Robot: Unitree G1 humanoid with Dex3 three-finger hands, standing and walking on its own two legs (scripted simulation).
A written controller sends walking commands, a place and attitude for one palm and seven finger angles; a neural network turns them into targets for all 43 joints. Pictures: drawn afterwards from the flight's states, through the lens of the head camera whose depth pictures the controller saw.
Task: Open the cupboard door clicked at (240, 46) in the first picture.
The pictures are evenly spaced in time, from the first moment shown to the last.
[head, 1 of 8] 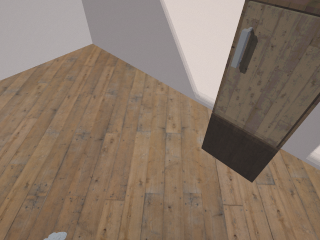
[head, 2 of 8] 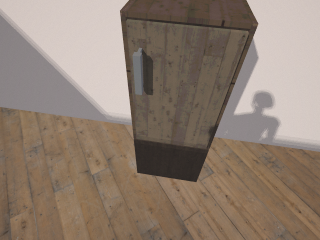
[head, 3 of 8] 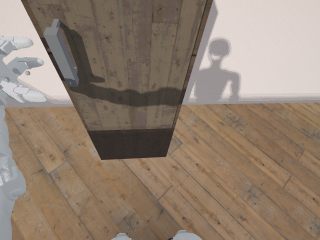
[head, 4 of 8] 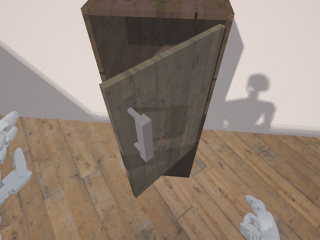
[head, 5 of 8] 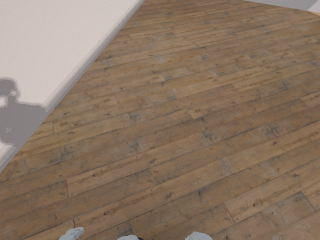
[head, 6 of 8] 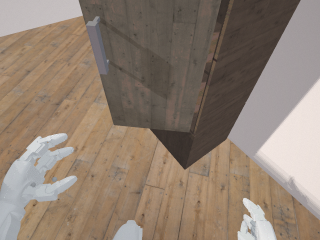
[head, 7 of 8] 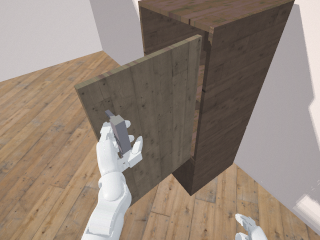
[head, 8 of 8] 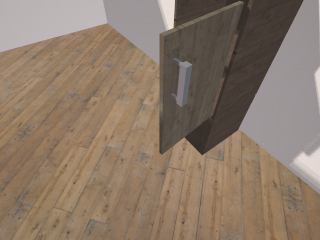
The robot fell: no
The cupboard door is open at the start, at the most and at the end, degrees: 0 100 96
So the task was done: yes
